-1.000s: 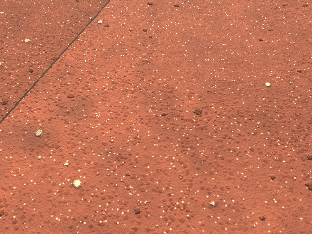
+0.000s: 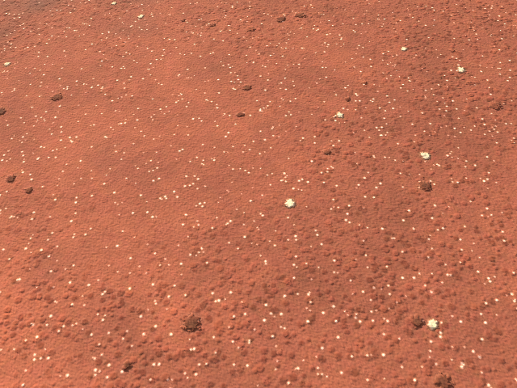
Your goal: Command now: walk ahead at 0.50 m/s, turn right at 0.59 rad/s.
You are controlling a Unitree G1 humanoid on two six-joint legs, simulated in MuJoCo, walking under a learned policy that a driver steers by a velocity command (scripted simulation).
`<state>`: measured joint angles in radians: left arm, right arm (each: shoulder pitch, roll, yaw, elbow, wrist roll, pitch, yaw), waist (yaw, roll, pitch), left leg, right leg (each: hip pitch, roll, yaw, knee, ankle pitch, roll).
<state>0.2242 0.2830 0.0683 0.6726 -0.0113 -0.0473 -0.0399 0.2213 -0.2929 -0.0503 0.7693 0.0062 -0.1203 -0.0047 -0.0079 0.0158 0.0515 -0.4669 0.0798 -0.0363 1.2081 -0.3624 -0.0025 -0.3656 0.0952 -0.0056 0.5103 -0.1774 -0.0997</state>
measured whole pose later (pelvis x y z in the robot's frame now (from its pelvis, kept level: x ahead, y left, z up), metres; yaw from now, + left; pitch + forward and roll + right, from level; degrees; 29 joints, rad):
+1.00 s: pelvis +0.58 +0.06 +0.00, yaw +23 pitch +2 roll -1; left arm 0.15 0.26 0.05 0.67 0.01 -0.11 -0.01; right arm 0.35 -0.30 -0.05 0.71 0.02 -0.03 -0.01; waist -0.02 0.04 -0.01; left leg -0.37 -0.06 -0.12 1.14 -0.43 0.03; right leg -0.36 0.03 -0.01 0.51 -0.18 -0.02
